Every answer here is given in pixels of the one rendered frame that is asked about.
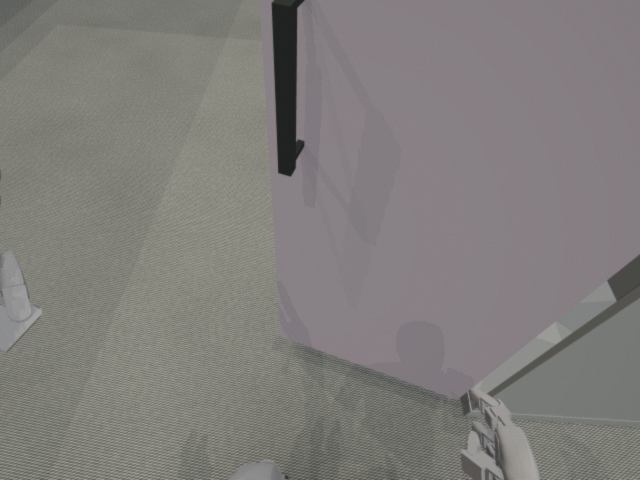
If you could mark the robot left hand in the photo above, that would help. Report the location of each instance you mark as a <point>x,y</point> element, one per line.
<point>19,315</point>

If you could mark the left robot shin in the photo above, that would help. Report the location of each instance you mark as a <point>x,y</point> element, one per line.
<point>267,461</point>

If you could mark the fridge door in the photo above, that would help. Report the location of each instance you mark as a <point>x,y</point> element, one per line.
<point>470,173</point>

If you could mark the handle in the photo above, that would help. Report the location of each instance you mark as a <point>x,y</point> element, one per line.
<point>284,20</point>

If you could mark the robot right hand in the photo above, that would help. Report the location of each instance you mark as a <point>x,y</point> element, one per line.
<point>509,455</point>

